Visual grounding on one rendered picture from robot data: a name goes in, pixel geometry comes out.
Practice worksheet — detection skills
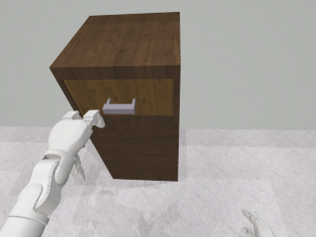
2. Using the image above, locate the robot left hand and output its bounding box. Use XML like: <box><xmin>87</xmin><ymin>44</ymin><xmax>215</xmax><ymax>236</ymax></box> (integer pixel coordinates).
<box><xmin>48</xmin><ymin>110</ymin><xmax>105</xmax><ymax>183</ymax></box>

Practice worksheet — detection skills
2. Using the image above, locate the cabinet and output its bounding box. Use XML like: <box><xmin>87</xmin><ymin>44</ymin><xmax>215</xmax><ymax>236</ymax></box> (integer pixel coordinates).
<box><xmin>49</xmin><ymin>12</ymin><xmax>181</xmax><ymax>182</ymax></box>

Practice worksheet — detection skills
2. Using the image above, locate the robot left forearm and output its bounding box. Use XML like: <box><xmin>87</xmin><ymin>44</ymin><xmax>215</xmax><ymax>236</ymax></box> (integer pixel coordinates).
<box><xmin>0</xmin><ymin>149</ymin><xmax>75</xmax><ymax>237</ymax></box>

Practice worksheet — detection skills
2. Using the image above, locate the handle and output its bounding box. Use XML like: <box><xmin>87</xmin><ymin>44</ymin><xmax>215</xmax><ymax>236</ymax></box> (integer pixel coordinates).
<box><xmin>102</xmin><ymin>98</ymin><xmax>136</xmax><ymax>115</ymax></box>

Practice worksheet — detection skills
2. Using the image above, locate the drawer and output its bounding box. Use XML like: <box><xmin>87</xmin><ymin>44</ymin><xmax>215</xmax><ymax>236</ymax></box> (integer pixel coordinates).
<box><xmin>63</xmin><ymin>79</ymin><xmax>175</xmax><ymax>116</ymax></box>

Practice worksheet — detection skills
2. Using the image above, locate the robot right hand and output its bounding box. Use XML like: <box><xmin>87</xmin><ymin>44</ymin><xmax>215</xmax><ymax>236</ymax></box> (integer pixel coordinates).
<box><xmin>238</xmin><ymin>207</ymin><xmax>275</xmax><ymax>237</ymax></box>

